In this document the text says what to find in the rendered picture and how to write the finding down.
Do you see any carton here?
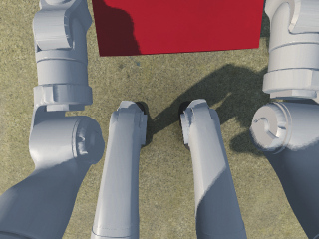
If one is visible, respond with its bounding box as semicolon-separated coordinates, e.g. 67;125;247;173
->
92;0;264;57

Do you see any right robot upper arm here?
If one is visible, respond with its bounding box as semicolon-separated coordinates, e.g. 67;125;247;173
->
248;101;319;239

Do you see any robot right foot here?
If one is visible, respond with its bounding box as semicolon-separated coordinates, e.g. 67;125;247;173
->
178;101;191;150

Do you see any robot left foot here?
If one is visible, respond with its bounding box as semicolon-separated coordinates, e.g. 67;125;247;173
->
135;102;146;115

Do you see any left robot forearm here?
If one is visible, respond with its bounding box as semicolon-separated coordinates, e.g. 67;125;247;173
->
29;0;93;155

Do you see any left robot upper arm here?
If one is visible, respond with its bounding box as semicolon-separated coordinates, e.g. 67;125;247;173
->
0;115;105;239

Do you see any right robot forearm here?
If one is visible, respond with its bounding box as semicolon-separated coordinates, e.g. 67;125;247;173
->
262;0;319;106

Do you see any robot foot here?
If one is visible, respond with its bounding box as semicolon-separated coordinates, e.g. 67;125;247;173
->
135;102;146;115
178;101;191;150

